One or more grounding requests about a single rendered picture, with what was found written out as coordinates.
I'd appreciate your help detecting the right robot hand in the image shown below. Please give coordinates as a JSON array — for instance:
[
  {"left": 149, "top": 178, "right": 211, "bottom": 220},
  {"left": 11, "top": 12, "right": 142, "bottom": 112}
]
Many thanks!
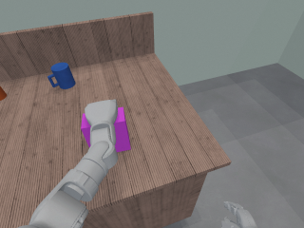
[{"left": 221, "top": 201, "right": 257, "bottom": 228}]

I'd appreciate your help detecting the left robot hand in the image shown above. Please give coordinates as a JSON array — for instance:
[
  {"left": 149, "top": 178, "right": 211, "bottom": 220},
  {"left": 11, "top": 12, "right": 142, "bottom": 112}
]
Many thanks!
[{"left": 85, "top": 99, "right": 118, "bottom": 126}]

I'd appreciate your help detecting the table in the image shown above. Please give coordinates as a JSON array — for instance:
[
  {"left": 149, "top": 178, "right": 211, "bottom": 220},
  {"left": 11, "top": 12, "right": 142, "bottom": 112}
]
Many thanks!
[{"left": 0, "top": 11, "right": 231, "bottom": 228}]

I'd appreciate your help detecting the left robot forearm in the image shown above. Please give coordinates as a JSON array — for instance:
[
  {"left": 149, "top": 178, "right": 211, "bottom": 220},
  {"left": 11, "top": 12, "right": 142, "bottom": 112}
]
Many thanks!
[{"left": 28, "top": 121, "right": 118, "bottom": 225}]

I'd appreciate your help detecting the left robot upper arm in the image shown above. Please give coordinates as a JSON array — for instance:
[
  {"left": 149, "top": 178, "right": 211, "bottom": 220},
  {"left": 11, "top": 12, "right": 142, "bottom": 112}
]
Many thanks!
[{"left": 17, "top": 189, "right": 89, "bottom": 228}]

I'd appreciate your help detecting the sponge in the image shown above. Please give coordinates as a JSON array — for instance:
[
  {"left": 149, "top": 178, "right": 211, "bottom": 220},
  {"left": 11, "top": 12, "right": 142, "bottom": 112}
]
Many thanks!
[{"left": 81, "top": 107, "right": 131, "bottom": 152}]

